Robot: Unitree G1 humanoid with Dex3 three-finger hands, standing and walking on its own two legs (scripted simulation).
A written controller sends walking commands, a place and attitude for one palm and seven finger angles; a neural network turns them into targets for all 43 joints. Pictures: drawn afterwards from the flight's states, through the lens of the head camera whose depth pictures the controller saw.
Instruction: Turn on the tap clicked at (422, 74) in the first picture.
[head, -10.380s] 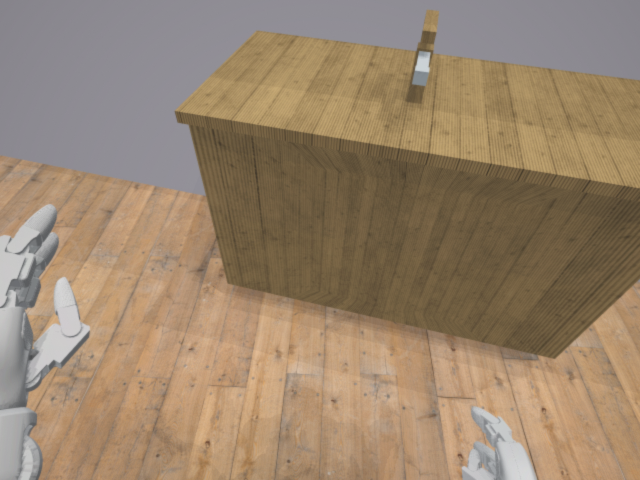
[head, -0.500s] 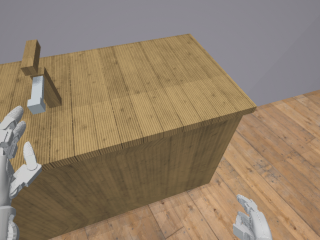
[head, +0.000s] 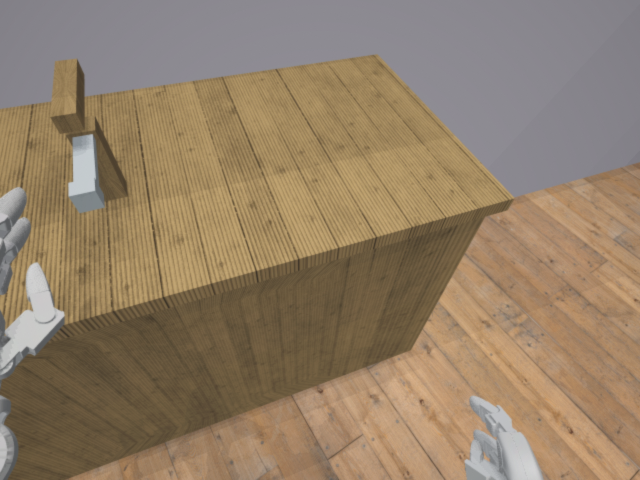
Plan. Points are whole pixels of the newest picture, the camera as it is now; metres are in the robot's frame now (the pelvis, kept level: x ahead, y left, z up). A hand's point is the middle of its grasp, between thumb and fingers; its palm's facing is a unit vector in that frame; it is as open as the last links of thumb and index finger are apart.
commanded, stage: come to a stop and stand still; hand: left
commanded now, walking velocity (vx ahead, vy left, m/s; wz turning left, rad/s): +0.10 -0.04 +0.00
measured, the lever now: (86, 195) +0.39 +0.31 +0.14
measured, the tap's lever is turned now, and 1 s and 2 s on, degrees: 1 1 1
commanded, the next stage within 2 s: look again from close up in 1.12 s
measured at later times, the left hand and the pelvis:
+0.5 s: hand (81, 292) +0.24 +0.24 +0.16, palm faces +0.38 -0.84 -0.38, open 7.4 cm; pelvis +0.02 +0.00 +0.00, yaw +1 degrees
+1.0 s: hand (56, 349) +0.19 +0.25 +0.15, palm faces +0.34 -0.86 -0.39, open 7.4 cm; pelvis -0.01 +0.01 +0.00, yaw +1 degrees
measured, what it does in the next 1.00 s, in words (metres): stands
